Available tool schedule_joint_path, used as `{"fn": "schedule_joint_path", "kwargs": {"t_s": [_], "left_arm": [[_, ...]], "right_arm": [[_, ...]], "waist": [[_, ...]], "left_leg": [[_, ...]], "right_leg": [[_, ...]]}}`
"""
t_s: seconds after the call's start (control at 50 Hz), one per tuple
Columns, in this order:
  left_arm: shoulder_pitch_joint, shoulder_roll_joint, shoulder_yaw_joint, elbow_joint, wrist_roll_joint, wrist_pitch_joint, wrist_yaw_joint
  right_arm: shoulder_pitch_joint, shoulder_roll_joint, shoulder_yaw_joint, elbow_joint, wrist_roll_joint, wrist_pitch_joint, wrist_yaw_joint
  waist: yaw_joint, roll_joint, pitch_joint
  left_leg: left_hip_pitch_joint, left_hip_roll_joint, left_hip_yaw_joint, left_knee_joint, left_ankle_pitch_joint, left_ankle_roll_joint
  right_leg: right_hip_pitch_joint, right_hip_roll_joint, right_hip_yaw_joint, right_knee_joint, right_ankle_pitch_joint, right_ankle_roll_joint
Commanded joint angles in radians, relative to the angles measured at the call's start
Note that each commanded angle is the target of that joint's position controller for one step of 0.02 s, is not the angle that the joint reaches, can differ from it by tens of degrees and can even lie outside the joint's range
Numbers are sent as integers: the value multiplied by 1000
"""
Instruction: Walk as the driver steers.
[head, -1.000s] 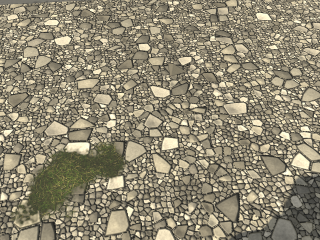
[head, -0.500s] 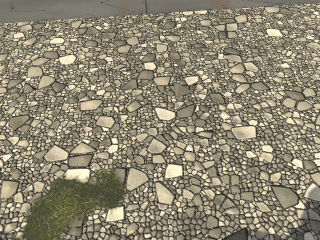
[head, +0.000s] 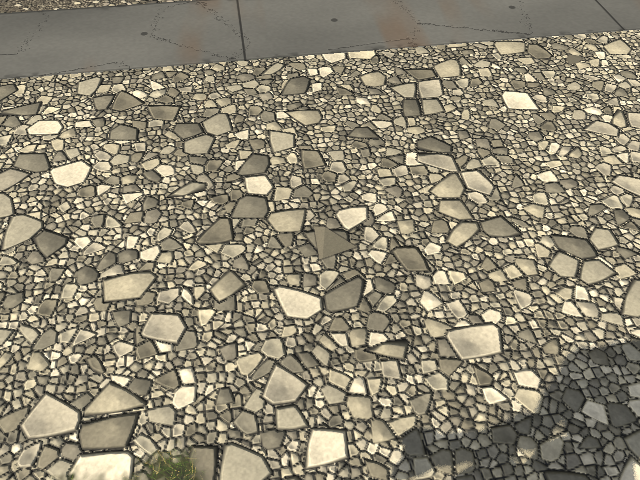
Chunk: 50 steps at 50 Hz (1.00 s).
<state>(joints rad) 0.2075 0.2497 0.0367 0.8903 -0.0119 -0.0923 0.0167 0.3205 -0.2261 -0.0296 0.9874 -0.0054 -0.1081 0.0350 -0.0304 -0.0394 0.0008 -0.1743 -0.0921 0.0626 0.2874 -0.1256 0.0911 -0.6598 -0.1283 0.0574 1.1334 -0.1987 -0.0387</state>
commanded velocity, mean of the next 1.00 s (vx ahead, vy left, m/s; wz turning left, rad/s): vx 0.50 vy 0.00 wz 0.21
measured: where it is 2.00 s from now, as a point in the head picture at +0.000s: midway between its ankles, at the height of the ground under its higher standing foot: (256, 293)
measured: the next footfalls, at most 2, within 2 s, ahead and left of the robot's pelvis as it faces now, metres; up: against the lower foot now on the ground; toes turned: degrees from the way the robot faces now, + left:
right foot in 0.30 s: +0.33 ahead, -0.17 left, +0.00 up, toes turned -2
left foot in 0.88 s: +0.63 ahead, +0.09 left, +0.00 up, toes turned +14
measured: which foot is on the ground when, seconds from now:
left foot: down 0.00-0.30, up 0.32-0.86, down 0.88-1.00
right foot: up 0.00-0.28, down 0.30-0.88, up 0.90-1.00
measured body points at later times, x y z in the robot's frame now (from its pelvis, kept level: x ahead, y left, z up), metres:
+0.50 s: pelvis +0.27 -0.09 +0.00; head +0.29 -0.10 +0.45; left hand +0.32 +0.18 -0.12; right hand +0.36 -0.35 -0.14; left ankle +0.28 +0.08 -0.65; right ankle +0.29 -0.17 -0.74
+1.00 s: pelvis +0.54 +0.00 -0.02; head +0.58 +0.02 +0.43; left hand +0.55 +0.28 -0.15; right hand +0.73 -0.23 -0.13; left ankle +0.59 +0.08 -0.74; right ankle +0.45 -0.17 -0.64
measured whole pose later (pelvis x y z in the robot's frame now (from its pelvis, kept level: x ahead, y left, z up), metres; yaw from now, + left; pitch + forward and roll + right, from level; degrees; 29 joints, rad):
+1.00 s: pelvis +0.54 +0.00 -0.02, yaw +16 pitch +2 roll +0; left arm 0.24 0.26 0.04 0.88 -0.02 -0.13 0.00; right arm 0.19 -0.26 -0.08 0.80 0.01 -0.07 0.03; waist 0.00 -0.01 0.04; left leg -0.40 -0.10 0.02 0.53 -0.17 0.11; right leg -0.38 -0.04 0.03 1.25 -0.39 -0.02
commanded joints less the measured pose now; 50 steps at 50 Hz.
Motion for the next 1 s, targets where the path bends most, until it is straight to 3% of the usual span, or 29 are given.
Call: {"fn": "schedule_joint_path", "kwargs": {"t_s": [0.02,0.1,0.2,0.24,0.26,0.28,0.3,0.32,0.34,0.36,0.38,0.4,0.44,0.48,0.52,0.58,0.66,0.76,0.78,0.82,0.84,0.86,0.88,0.9,0.92,0.94,0.96,0.98,1.0], "left_arm": [[33,45,13,-43,12,3,7],[-126,29,6,-84,2,-8,-6],[-244,45,3,-132,-10,-17,-37],[-216,67,11,-136,-10,-26,-46],[-156,87,22,-123,-9,-30,-47],[-16,126,45,-80,-8,-33,-43],[190,205,72,-33,0,-34,-35],[301,305,97,-5,10,-25,-37],[304,210,69,-8,11,-27,-41],[209,157,51,-25,7,-29,-41],[107,128,39,-49,6,-27,-43],[48,97,29,-58,9,-26,-48],[28,65,21,-45,18,-30,-55],[59,86,29,-20,20,-35,-49],[94,106,36,2,26,-36,-36],[121,108,36,20,29,-31,-19],[135,118,36,33,23,-28,-4],[194,133,43,67,11,-1,5],[185,141,46,64,9,7,8],[149,171,54,47,6,19,15],[135,185,58,38,6,26,20],[109,194,59,28,5,34,23],[105,191,55,7,5,29,24],[204,44,10,-31,43,1,1],[160,69,6,-58,5,-50,-18],[33,134,26,-91,-33,-77,-26],[-17,133,23,-111,-31,-86,-23],[-20,130,29,-104,-8,-81,-14],[-2,138,40,-106,9,-66,-8]], "right_arm": [[-41,-133,-21,-55,2,-18,-20],[38,-162,-27,-39,18,-5,-35],[108,-172,-33,-6,27,16,-37],[97,-184,-39,-5,28,27,-39],[77,-190,-40,-9,27,32,-40],[62,-173,-33,-15,21,38,-39],[55,-131,-14,-40,5,37,-39],[164,-9,22,-50,7,13,-30],[146,-76,8,-37,22,-13,-26],[54,-159,-14,-66,47,-26,-23],[-3,-162,-16,-81,46,-27,-28],[-35,-148,-21,-85,30,-20,-34],[-5,-108,-24,-79,23,8,-37],[13,-83,-24,-70,29,30,-38],[-47,-85,-29,-91,28,38,-40],[-127,-79,-34,-120,30,37,-36],[-242,-63,-29,-163,24,34,-19],[-356,-45,-19,-238,25,33,13],[-363,-48,-20,-253,27,33,21],[-325,-73,-34,-268,27,34,31],[-255,-98,-48,-261,28,36,32],[-113,-141,-74,-230,31,38,30],[55,-219,-111,-192,30,43,13],[112,-330,-133,-182,34,47,-4],[142,-290,-115,-200,24,38,-4],[115,-224,-100,-197,13,32,-7],[32,-182,-88,-214,20,28,-8],[-50,-149,-76,-239,20,26,-5],[-95,-127,-68,-257,14,25,-6]], "waist": [[46,79,55],[-11,79,55],[-45,93,81],[-17,106,66],[23,114,35],[90,102,-46],[165,24,-198],[135,-240,-325],[147,-204,-353],[125,-137,-216],[91,-62,-141],[66,-13,-82],[19,-48,-49],[5,-39,-27],[17,-20,2],[37,-18,23],[71,-16,64],[105,-2,107],[97,-7,106],[57,-42,56],[15,-66,4],[-64,-59,-73],[-140,0,-164],[-56,272,-269],[-76,243,-416],[-104,172,-282],[-66,89,-175],[-13,16,-110],[27,22,-85]], "left_leg": [[-105,279,-207,-205,61,172],[-19,266,-161,-188,74,128],[138,328,-179,-116,46,113],[179,350,-192,-59,97,97],[179,340,-179,11,220,82],[155,287,-136,177,378,58],[-7,222,-74,476,299,20],[-436,43,-15,862,-134,-56],[-558,52,-178,1010,-418,-38],[-628,111,-183,1049,-346,-15],[-595,168,-151,1014,-247,-13],[-558,200,-138,953,-181,-18],[-454,232,-133,874,-110,-29],[-463,233,-127,845,-66,-41],[-537,232,-149,779,10,-51],[-590,201,-188,642,136,-54],[-564,180,-130,456,257,-47],[-623,172,-66,356,155,-18],[-610,164,-44,346,107,-7],[-480,108,28,342,6,26],[-369,67,60,349,-38,46],[-174,24,72,299,-10,77],[128,68,-57,251,23,126],[515,334,-541,237,-2,289],[630,450,-932,33,-153,383],[554,403,-788,10,-123,306],[391,361,-640,7,-45,261],[221,323,-539,-8,57,234],[105,291,-476,-31,130,223]], "right_leg": [[-20,-41,1,-144,158,27],[13,5,-37,-428,299,35],[17,33,-42,-577,209,15],[79,50,-53,-619,129,-14],[173,76,-76,-640,102,-31],[353,109,-99,-660,95,-57],[654,-18,42,-641,111,-121],[1031,-247,490,-727,-46,-275],[1043,-270,675,-834,-103,-275],[922,-241,528,-838,-72,-223],[777,-203,386,-857,30,-196],[657,-158,293,-894,100,-182],[536,-99,182,-953,168,-167],[513,-90,98,-982,254,-174],[532,-98,49,-998,308,-173],[568,-97,-23,-1012,308,-151],[597,-96,-115,-1040,281,-122],[773,-153,-174,-963,386,-108],[793,-161,-187,-930,457,-101],[798,-160,-224,-812,780,-79],[789,-154,-240,-699,947,-67],[737,-125,-261,-509,1004,-45],[533,-78,-262,-239,799,-6],[85,99,-221,144,-127,53],[-95,189,7,325,-391,46],[-191,121,58,323,-303,13],[-175,74,43,239,-205,-2],[-102,39,34,155,-154,6],[-18,13,37,91,-126,16]]}}
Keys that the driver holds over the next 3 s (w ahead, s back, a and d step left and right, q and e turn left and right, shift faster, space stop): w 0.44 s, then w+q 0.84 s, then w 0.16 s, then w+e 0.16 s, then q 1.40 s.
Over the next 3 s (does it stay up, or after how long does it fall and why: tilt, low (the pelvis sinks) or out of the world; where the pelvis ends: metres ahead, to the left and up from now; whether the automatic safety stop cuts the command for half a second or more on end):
stays up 0.96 0.18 0.00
